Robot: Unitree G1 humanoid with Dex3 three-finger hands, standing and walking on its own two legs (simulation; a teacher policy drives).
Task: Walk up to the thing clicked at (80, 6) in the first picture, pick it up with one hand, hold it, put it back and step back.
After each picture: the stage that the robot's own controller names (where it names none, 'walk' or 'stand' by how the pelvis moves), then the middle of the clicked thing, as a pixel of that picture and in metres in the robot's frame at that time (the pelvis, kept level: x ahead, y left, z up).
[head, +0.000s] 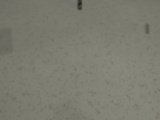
stand; (79, 1) +2.23 +0.08 -0.65
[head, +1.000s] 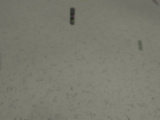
walk; (72, 16) +2.10 +0.12 -0.65
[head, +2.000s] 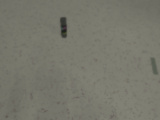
walk; (63, 28) +1.43 +0.17 -0.65
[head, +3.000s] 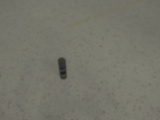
walk; (62, 69) +0.91 +0.18 -0.65
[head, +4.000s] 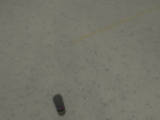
walk; (59, 105) +0.53 +0.20 -0.64
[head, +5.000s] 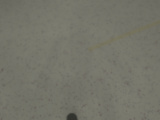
stand; out of the picture +0.38 +0.15 -0.63
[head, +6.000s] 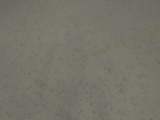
stand; out of the picture +0.37 +0.14 -0.66
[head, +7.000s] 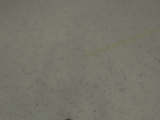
stand; out of the picture +0.38 +0.14 -0.66
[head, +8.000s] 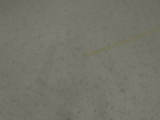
stand; out of the picture +0.37 +0.14 -0.66
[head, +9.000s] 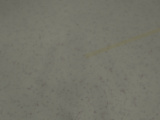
stand; out of the picture +0.36 +0.14 -0.66
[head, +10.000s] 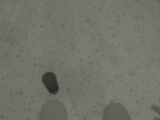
go down; (51, 84) +0.41 +0.17 -0.42
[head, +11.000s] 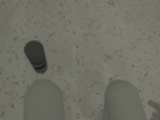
go down; (38, 59) +0.44 +0.20 -0.25
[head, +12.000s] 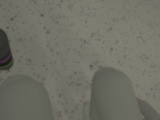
close in; out of the picture +0.41 +0.24 -0.16
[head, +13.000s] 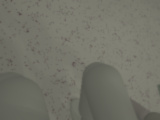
close; out of the picture +0.41 +0.25 -0.16
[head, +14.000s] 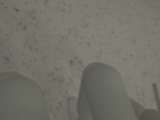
lift; out of the picture +0.40 +0.25 -0.16
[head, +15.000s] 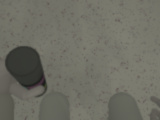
lift; (32, 77) +0.33 +0.18 +0.00
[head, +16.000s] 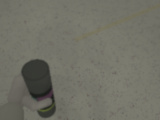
hold; (42, 93) +0.30 +0.16 +0.01
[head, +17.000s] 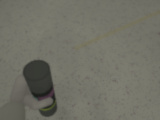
hold; (43, 92) +0.31 +0.16 +0.02
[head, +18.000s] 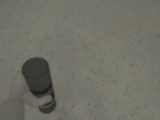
hold; (42, 90) +0.31 +0.16 +0.03
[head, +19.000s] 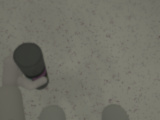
crouch; (35, 71) +0.38 +0.17 -0.04
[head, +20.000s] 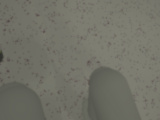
lower; out of the picture +0.46 +0.25 -0.12
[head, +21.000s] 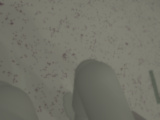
lower; out of the picture +0.44 +0.28 -0.16
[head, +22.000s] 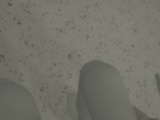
lower; out of the picture +0.42 +0.27 -0.16
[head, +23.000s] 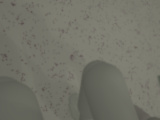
lower; out of the picture +0.42 +0.27 -0.16
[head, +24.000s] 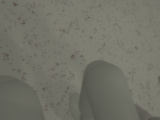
lower; out of the picture +0.41 +0.27 -0.16
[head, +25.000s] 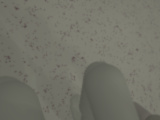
open; out of the picture +0.41 +0.28 -0.16
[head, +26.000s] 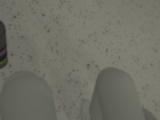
stand; out of the picture +0.41 +0.27 -0.18
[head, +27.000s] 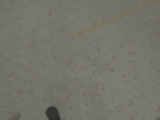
stand; (54, 118) +0.37 +0.19 -0.55
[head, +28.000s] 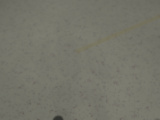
stand; out of the picture +0.38 +0.19 -0.60
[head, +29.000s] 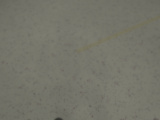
stand; out of the picture +0.37 +0.19 -0.60
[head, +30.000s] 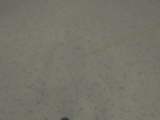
stand; out of the picture +0.39 +0.17 -0.65
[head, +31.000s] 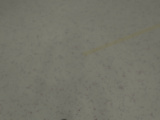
stand; out of the picture +0.37 +0.17 -0.66
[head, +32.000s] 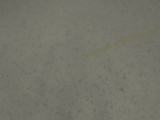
stand; out of the picture +0.37 +0.18 -0.66
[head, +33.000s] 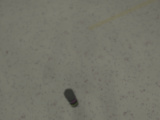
walk; (71, 98) +0.48 +0.20 -0.64
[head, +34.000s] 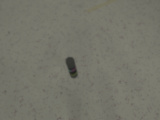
walk; (72, 68) +0.73 +0.17 -0.63
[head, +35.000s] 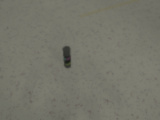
stand; (67, 57) +0.98 +0.16 -0.64
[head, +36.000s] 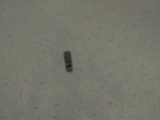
stand; (68, 62) +0.97 +0.19 -0.66
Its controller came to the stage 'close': yes
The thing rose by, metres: 0.67
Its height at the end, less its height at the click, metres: +0.00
